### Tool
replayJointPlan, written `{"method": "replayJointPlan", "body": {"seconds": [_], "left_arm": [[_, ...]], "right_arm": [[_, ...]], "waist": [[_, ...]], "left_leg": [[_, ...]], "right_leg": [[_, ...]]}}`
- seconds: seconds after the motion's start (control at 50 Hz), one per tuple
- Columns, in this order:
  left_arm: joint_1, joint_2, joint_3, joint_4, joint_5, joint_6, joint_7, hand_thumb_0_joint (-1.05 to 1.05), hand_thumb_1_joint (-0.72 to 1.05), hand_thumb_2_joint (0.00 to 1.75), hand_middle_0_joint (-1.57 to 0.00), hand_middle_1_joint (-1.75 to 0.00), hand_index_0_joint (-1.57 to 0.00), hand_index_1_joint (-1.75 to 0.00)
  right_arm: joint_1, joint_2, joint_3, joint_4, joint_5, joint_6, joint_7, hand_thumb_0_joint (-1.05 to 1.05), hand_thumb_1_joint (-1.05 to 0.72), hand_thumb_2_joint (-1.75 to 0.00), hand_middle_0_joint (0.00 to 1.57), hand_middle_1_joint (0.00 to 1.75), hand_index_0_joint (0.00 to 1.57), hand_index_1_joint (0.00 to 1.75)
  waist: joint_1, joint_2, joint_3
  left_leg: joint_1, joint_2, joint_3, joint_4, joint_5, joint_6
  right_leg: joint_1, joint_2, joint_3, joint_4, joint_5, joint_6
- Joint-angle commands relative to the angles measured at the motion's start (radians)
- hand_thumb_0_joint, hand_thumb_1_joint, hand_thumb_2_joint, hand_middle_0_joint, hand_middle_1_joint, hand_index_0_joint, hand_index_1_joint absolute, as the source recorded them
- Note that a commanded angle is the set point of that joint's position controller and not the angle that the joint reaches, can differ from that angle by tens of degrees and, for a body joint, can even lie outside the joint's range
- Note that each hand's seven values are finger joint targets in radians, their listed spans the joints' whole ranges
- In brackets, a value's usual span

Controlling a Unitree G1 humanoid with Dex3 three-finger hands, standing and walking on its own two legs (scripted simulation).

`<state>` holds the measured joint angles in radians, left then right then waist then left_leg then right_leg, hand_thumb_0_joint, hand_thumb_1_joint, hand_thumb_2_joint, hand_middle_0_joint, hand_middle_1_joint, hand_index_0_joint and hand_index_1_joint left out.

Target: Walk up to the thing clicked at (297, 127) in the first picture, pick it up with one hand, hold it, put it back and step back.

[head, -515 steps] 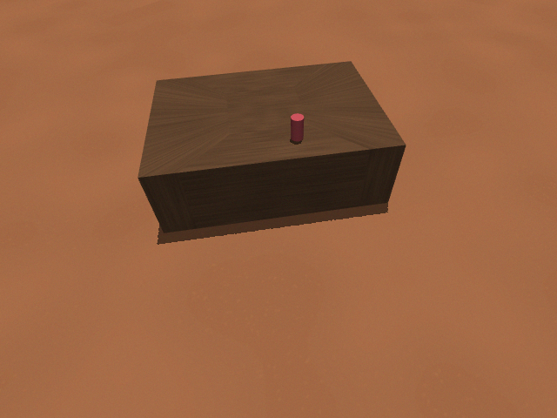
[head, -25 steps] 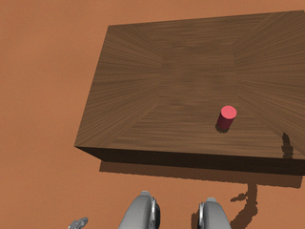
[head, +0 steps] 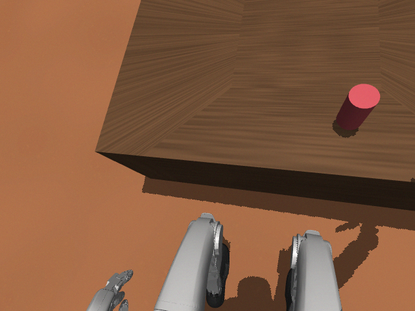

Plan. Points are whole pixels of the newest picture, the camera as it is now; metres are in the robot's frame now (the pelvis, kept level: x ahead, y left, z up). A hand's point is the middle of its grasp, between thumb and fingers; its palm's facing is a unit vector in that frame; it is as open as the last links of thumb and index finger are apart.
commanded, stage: approach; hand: right
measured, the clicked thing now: (355, 108) +0.54 -0.21 -0.14
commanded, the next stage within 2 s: close in in 0.16 s
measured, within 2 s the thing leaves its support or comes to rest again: neither
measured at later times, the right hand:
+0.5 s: hand (393, 123) +0.50 -0.28 -0.14, palm faces +0.10 +0.99 -0.04, open 17.4 cm
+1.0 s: hand (365, 116) +0.52 -0.23 -0.13, palm faces +0.10 +0.99 -0.02, open 17.5 cm
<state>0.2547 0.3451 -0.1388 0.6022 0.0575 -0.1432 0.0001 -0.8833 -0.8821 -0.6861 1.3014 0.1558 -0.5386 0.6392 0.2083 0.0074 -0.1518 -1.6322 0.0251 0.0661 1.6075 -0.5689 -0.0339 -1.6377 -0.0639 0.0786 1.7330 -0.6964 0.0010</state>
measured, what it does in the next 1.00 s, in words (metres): lowers itself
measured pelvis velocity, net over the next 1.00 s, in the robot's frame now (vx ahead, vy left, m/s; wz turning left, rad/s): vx -0.04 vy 0.01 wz -0.02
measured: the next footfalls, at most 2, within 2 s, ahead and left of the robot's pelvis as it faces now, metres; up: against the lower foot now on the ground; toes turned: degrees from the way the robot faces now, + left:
none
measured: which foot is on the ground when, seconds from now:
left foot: down 0.00-1.00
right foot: down 0.00-1.00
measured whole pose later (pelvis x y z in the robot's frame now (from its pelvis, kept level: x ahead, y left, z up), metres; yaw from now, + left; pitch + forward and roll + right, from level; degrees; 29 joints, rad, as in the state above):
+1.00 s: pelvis -0.04 +0.01 -0.16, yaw -1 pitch +36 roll +6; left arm 0.23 0.33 -0.08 0.59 0.07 0.01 -0.04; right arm -1.04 -0.61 -0.49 1.08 0.02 -0.38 0.24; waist 0.22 -0.02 -0.11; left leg -2.13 0.06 0.03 2.11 -0.60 -0.03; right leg -2.13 -0.01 0.09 2.22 -0.72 0.00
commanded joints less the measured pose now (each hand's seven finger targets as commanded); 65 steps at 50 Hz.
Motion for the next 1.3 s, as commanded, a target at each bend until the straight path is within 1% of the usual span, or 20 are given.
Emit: {"method": "replayJointPlan", "body": {"seconds": [0.0, 0.04, 0.06, 0.08, 0.12, 0.16, 0.24, 0.26, 0.36, 0.4, 0.42, 0.46, 0.5, 0.6, 0.72, 0.92, 0.96, 1.04, 1.14, 1.28], "left_arm": [[0.164, 0.22, 0.077, -0.012, 0.013, -0.002, 0.003, 0.0, 0.91, 0.89, -0.19, -0.29, -0.19, -0.29], [0.177, 0.229, 0.079, -0.018, 0.023, 0.008, -0.004, 0.0, 0.91, 0.89, -0.19, -0.29, -0.19, -0.29], [0.181, 0.235, 0.08, -0.017, 0.024, 0.015, -0.008, 0.0, 0.91, 0.89, -0.19, -0.29, -0.19, -0.29], [0.183, 0.216, 0.072, -0.015, 0.027, 0.019, -0.014, 0.0, 0.91, 0.89, -0.19, -0.29, -0.19, -0.29], [0.189, 0.208, 0.061, 0.002, 0.031, 0.027, -0.02, 0.0, 0.91, 0.9, -0.19, -0.29, -0.19, -0.29], [0.18, 0.223, 0.064, 0.005, 0.034, 0.04, -0.025, 0.0, 0.9, 0.9, -0.19, -0.3, -0.19, -0.3], [0.147, 0.227, 0.062, -0.011, 0.038, 0.06, -0.037, 0.0, 0.91, 0.9, -0.2, -0.3, -0.2, -0.3], [0.153, 0.228, 0.061, -0.011, 0.039, 0.066, -0.038, 0.0, 0.9, 0.9, -0.2, -0.3, -0.21, -0.3], [0.145, 0.231, 0.064, -0.02, 0.039, 0.088, -0.042, 0.0, 0.9, 0.9, -0.2, -0.3, -0.21, -0.29], [0.138, 0.244, 0.073, -0.027, 0.036, 0.092, -0.04, 0.0, 0.9, 0.89, -0.2, -0.3, -0.21, -0.29], [0.144, 0.24, 0.073, -0.03, 0.036, 0.099, -0.04, 0.0, 0.91, 0.89, -0.2, -0.3, -0.21, -0.29], [0.15, 0.231, 0.081, -0.023, 0.027, 0.102, -0.038, 0.0, 0.91, 0.89, -0.2, -0.3, -0.21, -0.29], [0.157, 0.235, 0.088, -0.021, 0.019, 0.102, -0.029, 0.0, 0.91, 0.89, -0.2, -0.3, -0.21, -0.29], [0.185, 0.225, 0.097, -0.018, 0.006, 0.112, -0.023, 0.0, 0.92, 0.88, -0.2, -0.3, -0.21, -0.29], [0.193, 0.201, 0.11, -0.027, 0.005, 0.129, -0.024, 0.0, 0.92, 0.88, -0.2, -0.3, -0.21, -0.29], [0.185, 0.196, 0.137, -0.033, 0.015, 0.15, -0.03, 0.0, 0.91, 0.89, -0.2, -0.3, -0.21, -0.3], [0.189, 0.198, 0.141, -0.031, 0.017, 0.152, -0.033, 0.0, 0.91, 0.89, -0.2, -0.3, -0.21, -0.3], [0.188, 0.192, 0.143, -0.026, 0.017, 0.158, -0.034, 0.0, 0.87, 0.93, -0.21, -0.3, -0.18, -0.32], [0.182, 0.193, 0.14, -0.026, 0.016, 0.161, -0.035, 0.0, 0.87, 0.93, -0.2, -0.3, -0.19, -0.32], [0.181, 0.192, 0.14, -0.028, 0.021, 0.168, -0.039, 0.0, 0.89, 0.9, -0.21, -0.31, -0.2, -0.31]], "right_arm": [[-0.386, -0.428, -0.081, -0.217, -0.006, -0.065, -0.01, 0.0, 0.58, -0.04, 0.06, 0.05, 0.05, 0.05], [-0.427, -0.481, -0.097, -0.273, -0.044, -0.051, -0.027, 0.0, 0.59, -0.05, 0.05, 0.05, 0.05, 0.05], [-0.42, -0.474, -0.102, -0.268, -0.051, -0.034, -0.034, 0.0, 0.59, -0.04, 0.06, 0.05, 0.05, 0.05], [-0.449, -0.403, -0.059, -0.255, -0.054, -0.019, -0.038, 0.0, 0.59, -0.04, 0.05, 0.05, 0.05, 0.05], [-0.455, -0.343, -0.027, -0.215, -0.061, 0.01, -0.058, 0.0, 0.55, -0.04, 0.06, 0.05, 0.05, 0.05], [-0.481, -0.4, -0.046, -0.244, -0.09, 0.02, -0.091, 0.0, 0.53, -0.04, 0.06, 0.04, 0.06, 0.04], [-0.519, -0.335, 0.005, -0.261, -0.113, 0.028, -0.137, 0.0, 0.53, -0.05, 0.05, 0.04, 0.05, 0.04], [-0.547, -0.368, -0.011, -0.318, -0.118, 0.023, -0.149, 0.0, 0.5, -0.05, 0.07, 0.04, 0.06, 0.04], [-0.568, -0.249, 0.048, -0.312, -0.119, 0.04, -0.208, 0.0, 0.51, -0.05, 0.06, 0.04, 0.06, 0.04], [-0.599, -0.269, 0.056, -0.383, -0.134, 0.044, -0.239, 0.0, 0.5, -0.05, 0.06, 0.04, 0.05, 0.04], [-0.616, -0.255, 0.071, -0.41, -0.14, 0.048, -0.25, 0.0, 0.52, -0.05, 0.06, 0.04, 0.05, 0.04], [-0.586, -0.093, 0.164, -0.331, -0.131, 0.089, -0.255, 0.0, 0.54, -0.04, 0.06, 0.04, 0.05, 0.04], [-0.638, -0.112, 0.183, -0.401, -0.13, 0.101, -0.277, 0.0, 0.52, -0.05, 0.06, 0.04, 0.05, 0.04], [-0.563, -0.099, 0.161, -0.422, -0.11, 0.133, -0.327, 0.0, 0.53, -0.04, 0.06, 0.04, 0.05, 0.04], [-0.516, -0.056, 0.143, -0.423, -0.101, 0.127, -0.372, 0.0, 0.54, -0.04, 0.05, 0.04, 0.05, 0.04], [-0.559, 0.048, 0.197, -0.432, -0.12, 0.083, -0.398, 0.0, 0.53, -0.05, 0.04, 0.04, 0.03, 0.04], [-0.58, 0.013, 0.182, -0.47, -0.123, 0.076, -0.405, 0.0, 0.55, -0.05, 0.03, 0.05, 0.03, 0.05], [-0.568, 0.061, 0.203, -0.41, -0.122, 0.079, -0.413, 0.0, 0.48, -0.07, 0.04, 0.04, 0.03, 0.04], [-0.595, 0.038, 0.197, -0.412, -0.129, 0.073, -0.417, 0.0, 0.48, -0.08, 0.04, 0.05, 0.03, 0.05], [-0.606, 0.049, 0.205, -0.364, -0.144, 0.073, -0.432, 0.0, 0.45, -0.05, 0.23, 0.12, 0.22, 0.12]], "waist": [[-0.023, -0.352, -0.6], [-0.028, -0.4, -0.726], [-0.027, -0.409, -0.766], [-0.004, -0.407, -0.787], [0.022, -0.376, -0.756], [0.012, -0.369, -0.741], [0.038, -0.359, -0.652], [0.027, -0.37, -0.684], [0.055, -0.352, -0.611], [0.036, -0.401, -0.634], [0.033, -0.41, -0.675], [0.072, -0.362, -0.618], [0.058, -0.364, -0.599], [0.02, -0.319, -0.627], [0.019, -0.262, -0.614], [0.045, -0.257, -0.646], [0.025, -0.274, -0.678], [0.033, -0.255, -0.669], [0.042, -0.23, -0.679], [0.051, -0.234, -0.645]], "left_leg": [[0.144, -0.018, -0.006, 0.034, 0.259, 0.068], [0.186, -0.015, -0.013, 0.082, 0.279, 0.066], [0.19, -0.013, -0.008, 0.111, 0.301, 0.066], [0.181, -0.014, -0.003, 0.133, 0.339, 0.063], [0.12, -0.017, 0.014, 0.176, 0.328, 0.062], [0.074, -0.017, 0.016, 0.203, 0.266, 0.06], [-0.023, -0.014, 0.034, 0.259, 0.145, 0.056], [-0.024, -0.013, 0.036, 0.279, 0.143, 0.056], [-0.108, -0.015, 0.056, 0.328, 0.054, 0.052], [-0.14, -0.012, 0.051, 0.348, 0.034, 0.056], [-0.124, -0.013, 0.05, 0.354, 0.039, 0.057], [-0.157, -0.014, 0.061, 0.352, 0.015, 0.056], [-0.18, -0.011, 0.049, 0.34, -0.025, 0.057], [-0.125, -0.007, 0.048, 0.347, 0.054, 0.059], [-0.055, -0.002, 0.029, 0.333, 0.136, 0.058], [-0.076, 0.007, 0.02, 0.324, 0.145, 0.06], [-0.059, 0.009, 0.013, 0.325, 0.15, 0.062], [-0.052, 0.012, 0.012, 0.322, 0.152, 0.062], [-0.033, 0.013, 0.01, 0.318, 0.159, 0.057], [-0.056, 0.011, 0.015, 0.323, 0.136, 0.059]], "right_leg": [[0.331, 0.018, 0.028, -0.072, 0.44, -0.006], [0.319, 0.025, 0.007, -0.02, 0.447, -0.007], [0.33, 0.025, 0.01, 0.003, 0.484, -0.003], [0.325, 0.023, 0.009, 0.036, 0.521, -0.005], [0.263, 0.021, 0.021, 0.087, 0.513, -0.006], [0.19, 0.025, 0.018, 0.119, 0.435, -0.006], [0.045, 0.032, 0.02, 0.154, 0.233, -0.012], [0.031, 0.033, 0.021, 0.168, 0.225, -0.01], [-0.071, 0.041, 0.027, 0.196, 0.077, -0.013], [-0.048, 0.043, 0.041, 0.178, 0.024, -0.01], [-0.034, 0.044, 0.038, 0.179, 0.032, -0.009], [-0.063, 0.046, 0.043, 0.178, -0.006, -0.012], [-0.098, 0.051, 0.038, 0.177, -0.069, -0.018], [-0.096, 0.059, 0.015, 0.186, 0.053, -0.017], [-0.133, 0.062, -0.024, 0.218, 0.173, -0.026], [-0.069, 0.062, -0.025, 0.208, 0.187, -0.022], [-0.063, 0.063, -0.032, 0.209, 0.193, -0.02], [-0.071, 0.065, -0.034, 0.206, 0.195, -0.019], [-0.081, 0.066, -0.037, 0.217, 0.198, -0.023], [-0.105, 0.067, -0.032, 0.208, 0.173, -0.023]]}}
